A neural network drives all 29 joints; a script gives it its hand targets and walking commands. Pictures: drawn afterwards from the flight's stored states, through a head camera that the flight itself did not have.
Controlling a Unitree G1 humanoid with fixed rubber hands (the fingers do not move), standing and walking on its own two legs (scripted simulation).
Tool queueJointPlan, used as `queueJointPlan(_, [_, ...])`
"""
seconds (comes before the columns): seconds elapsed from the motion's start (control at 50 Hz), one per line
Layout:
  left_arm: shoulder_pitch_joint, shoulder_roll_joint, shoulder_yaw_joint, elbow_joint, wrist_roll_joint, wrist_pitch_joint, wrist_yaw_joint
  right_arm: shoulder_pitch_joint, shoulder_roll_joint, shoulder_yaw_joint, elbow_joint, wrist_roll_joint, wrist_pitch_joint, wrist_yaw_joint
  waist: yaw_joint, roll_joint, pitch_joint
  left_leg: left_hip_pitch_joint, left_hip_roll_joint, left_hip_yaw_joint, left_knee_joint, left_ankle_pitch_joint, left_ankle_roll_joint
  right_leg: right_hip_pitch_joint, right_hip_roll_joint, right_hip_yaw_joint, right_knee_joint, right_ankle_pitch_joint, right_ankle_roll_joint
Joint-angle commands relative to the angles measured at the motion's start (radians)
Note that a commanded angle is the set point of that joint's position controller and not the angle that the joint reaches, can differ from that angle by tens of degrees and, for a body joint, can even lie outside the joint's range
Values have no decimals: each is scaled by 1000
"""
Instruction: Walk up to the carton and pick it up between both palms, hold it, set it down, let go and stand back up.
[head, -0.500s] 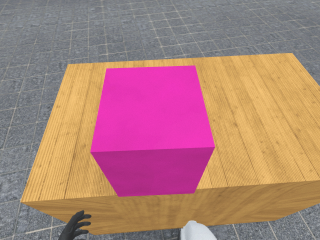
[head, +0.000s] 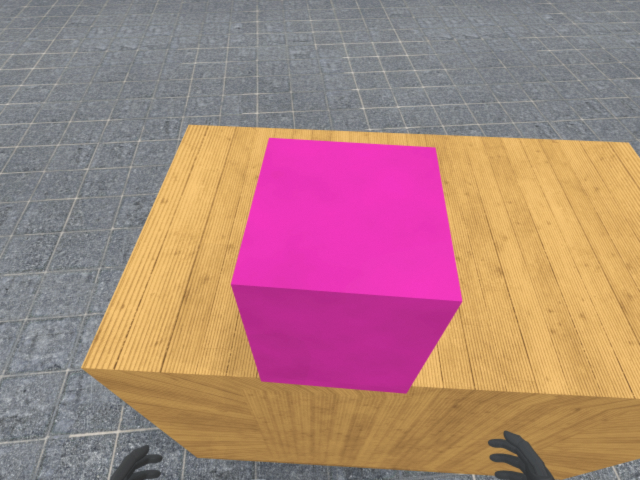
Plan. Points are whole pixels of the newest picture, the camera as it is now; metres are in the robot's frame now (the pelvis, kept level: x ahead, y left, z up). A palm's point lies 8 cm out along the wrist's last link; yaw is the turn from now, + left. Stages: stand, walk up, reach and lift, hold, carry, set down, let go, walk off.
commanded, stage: walk up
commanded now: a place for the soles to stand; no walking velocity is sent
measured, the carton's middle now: (341, 273) +0.36 -0.02 +0.06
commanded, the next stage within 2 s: reach and lift in 1.56 s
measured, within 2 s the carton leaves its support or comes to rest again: neither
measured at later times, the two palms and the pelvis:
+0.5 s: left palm out of the picture +0.11 +0.26 -0.09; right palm out of the picture +0.06 -0.26 -0.09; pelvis +0.00 +0.01 +0.01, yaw -3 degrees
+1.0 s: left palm (111, 471) +0.16 +0.27 -0.08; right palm out of the picture +0.09 -0.25 -0.09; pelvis +0.02 +0.02 +0.01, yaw -8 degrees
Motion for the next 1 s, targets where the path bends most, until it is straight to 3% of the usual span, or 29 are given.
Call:
queueJointPlan(0.0, [-84,163,38,-112,-19,-31,-12,38,-113,-25,-61,-9,-13,-3,-46,-86,-124,143,45,-65,-163,36,27,-107,-206,264,-242,-30,-95])
queueJointPlan(0.04, [-31,148,29,-114,-15,-37,-15,22,-130,-30,-45,-5,-25,4,-17,-83,-106,129,54,-72,-190,121,35,-79,-152,210,-233,-18,-47])
queueJointPlan(0.08, [2,146,26,-100,-20,-43,-16,31,-123,-25,-37,-8,-38,6,-16,-90,-127,125,72,-80,-207,141,46,-45,-136,195,-221,12,-35])
queueJointPlan(0.2, [27,137,28,-105,-13,-43,-18,29,-105,-19,-12,-3,-48,8,-3,-70,-86,72,66,-64,-250,61,42,-44,-128,201,-234,-84,-36])
queueJointPlan(0.4, [45,137,31,-110,-6,-46,-14,41,-111,-20,6,-1,-54,10,2,-25,-104,44,88,-65,-278,29,55,-15,-99,195,-185,-25,-33])
queueJointPlan(0.42, [77,138,37,-110,8,-48,-11,68,-115,-25,11,-12,-49,13,0,-10,-124,44,77,-53,-274,-49,61,0,-99,203,-193,-109,-37])
queueJointPlan(0.46, [69,146,40,-114,8,-47,-6,64,-111,-25,7,-14,-45,14,-4,-21,-86,30,78,-52,-276,-68,62,-35,-100,219,-201,-138,-39])
queueJointPlan(0.7, [106,140,33,-129,2,-50,3,62,-131,-15,8,-10,-41,11,-10,-27,-132,96,108,-18,-234,167,71,-3,-83,208,-116,155,-31])
queueJointPlan(0.98, [111,149,41,-158,1,-40,14,7,-143,-11,-7,-10,-17,11,-14,-25,-122,112,128,38,-213,167,80,-22,-61,233,-64,207,-28])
